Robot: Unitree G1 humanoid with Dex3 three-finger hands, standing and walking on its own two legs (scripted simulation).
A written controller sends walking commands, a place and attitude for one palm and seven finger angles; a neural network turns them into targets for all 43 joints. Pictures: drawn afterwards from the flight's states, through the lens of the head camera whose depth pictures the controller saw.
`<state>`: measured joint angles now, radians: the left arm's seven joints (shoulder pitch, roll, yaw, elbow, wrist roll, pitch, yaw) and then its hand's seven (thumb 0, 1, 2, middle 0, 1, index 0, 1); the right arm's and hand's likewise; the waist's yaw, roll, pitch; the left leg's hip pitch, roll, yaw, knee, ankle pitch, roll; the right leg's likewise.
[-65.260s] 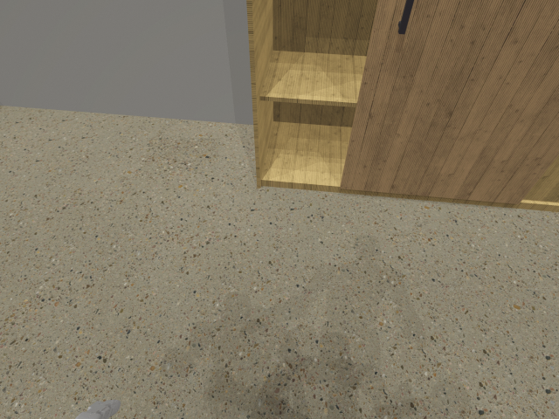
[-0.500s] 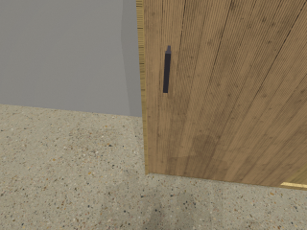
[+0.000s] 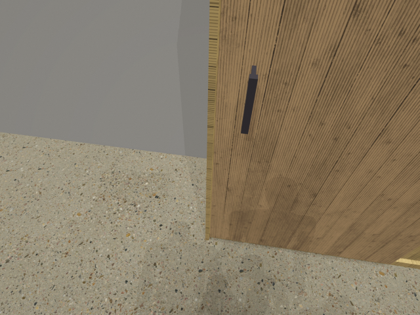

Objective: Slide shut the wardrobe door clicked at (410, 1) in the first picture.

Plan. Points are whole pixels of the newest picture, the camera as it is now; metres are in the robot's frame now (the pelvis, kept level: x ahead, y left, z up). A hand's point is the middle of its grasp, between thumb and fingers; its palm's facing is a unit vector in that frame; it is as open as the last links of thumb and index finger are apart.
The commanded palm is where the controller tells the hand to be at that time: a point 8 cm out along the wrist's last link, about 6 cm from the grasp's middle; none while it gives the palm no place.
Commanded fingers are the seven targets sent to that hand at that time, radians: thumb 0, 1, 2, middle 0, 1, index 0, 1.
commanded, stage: look again from close up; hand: right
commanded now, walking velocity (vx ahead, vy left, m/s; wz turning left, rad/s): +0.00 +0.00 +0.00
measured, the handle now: (249, 101) +0.56 -0.06 +0.12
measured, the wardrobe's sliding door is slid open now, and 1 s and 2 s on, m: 0.00 0.00 0.00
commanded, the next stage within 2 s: none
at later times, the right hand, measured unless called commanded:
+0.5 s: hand out of the picture +0.02 -0.15 -0.17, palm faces +0.03 +0.98 -0.21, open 7.4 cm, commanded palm none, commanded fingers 0.00 -0.90 -0.90 0.20 0.30 0.20 0.30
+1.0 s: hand out of the picture +0.00 -0.13 -0.17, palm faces +0.06 +0.98 -0.20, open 7.4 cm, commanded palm none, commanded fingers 0.00 -0.90 -0.90 0.20 0.30 0.20 0.30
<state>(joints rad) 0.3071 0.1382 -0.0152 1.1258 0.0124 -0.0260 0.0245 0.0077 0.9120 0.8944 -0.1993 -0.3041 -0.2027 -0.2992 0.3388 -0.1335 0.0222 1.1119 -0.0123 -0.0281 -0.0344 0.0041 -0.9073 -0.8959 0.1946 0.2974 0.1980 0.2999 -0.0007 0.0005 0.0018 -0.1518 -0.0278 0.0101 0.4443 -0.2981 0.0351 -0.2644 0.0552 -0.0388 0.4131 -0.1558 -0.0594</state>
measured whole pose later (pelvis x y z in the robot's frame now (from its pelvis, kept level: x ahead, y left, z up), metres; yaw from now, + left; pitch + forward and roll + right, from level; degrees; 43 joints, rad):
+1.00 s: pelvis +0.03 +0.04 +0.00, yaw +0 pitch -1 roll -1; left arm 0.27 0.16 -0.02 1.15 0.01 -0.01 0.04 0.01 0.91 0.89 -0.20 -0.30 -0.20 -0.30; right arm 0.35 -0.14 0.01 1.12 -0.01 -0.02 -0.04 0.00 -0.91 -0.90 0.20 0.30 0.20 0.30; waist -0.02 0.01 0.01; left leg -0.05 -0.07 0.03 0.40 -0.33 0.08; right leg -0.19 0.02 -0.01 0.43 -0.22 0.00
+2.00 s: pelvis +0.03 +0.03 +0.00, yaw -1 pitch -2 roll -1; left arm 0.29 0.14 -0.02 1.16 0.01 -0.02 0.04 0.01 0.91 0.89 -0.20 -0.30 -0.20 -0.30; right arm 0.36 -0.12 0.01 1.13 -0.01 -0.02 -0.04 0.00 -0.91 -0.90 0.20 0.30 0.20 0.30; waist -0.02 0.01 0.01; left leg -0.05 -0.06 0.03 0.40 -0.32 0.08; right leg -0.19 0.03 -0.01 0.42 -0.20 -0.01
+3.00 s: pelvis +0.03 +0.04 +0.00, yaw -1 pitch -1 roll -1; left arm 0.29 0.13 -0.02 1.16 0.01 -0.02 0.05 0.01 0.92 0.89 -0.20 -0.30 -0.20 -0.30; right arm 0.37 -0.11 0.00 1.13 -0.01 -0.02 -0.04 0.00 -0.91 -0.90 0.20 0.30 0.20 0.30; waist -0.02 0.02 0.02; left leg -0.05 -0.07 0.03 0.40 -0.32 0.08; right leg -0.20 0.02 -0.01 0.44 -0.21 -0.01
